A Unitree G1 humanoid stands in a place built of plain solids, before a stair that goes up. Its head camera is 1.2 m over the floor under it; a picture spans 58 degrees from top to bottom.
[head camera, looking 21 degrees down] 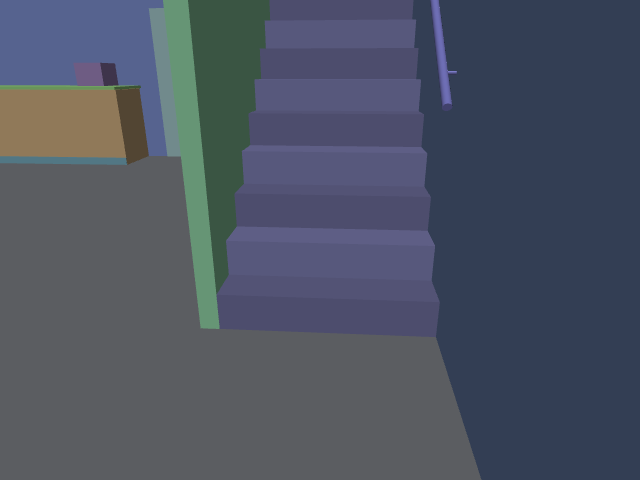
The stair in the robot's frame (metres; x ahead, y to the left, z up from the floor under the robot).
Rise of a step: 0.19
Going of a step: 0.23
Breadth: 1.07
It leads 4 degrees to the right of straight ahead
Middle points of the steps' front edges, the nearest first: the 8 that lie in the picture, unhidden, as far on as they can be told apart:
1.84 -0.03 0.20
2.06 -0.05 0.39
2.29 -0.06 0.58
2.52 -0.08 0.78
2.74 -0.09 0.97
2.97 -0.11 1.17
3.20 -0.12 1.36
3.42 -0.14 1.56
